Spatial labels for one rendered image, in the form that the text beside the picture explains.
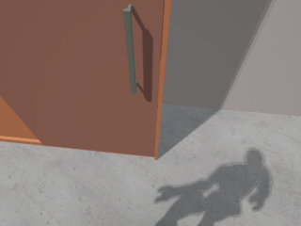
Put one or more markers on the wardrobe door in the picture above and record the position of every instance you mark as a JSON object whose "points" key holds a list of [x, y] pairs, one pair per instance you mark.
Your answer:
{"points": [[11, 125], [64, 71]]}

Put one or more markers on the handle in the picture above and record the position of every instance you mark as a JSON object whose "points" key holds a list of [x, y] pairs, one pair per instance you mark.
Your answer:
{"points": [[128, 27]]}

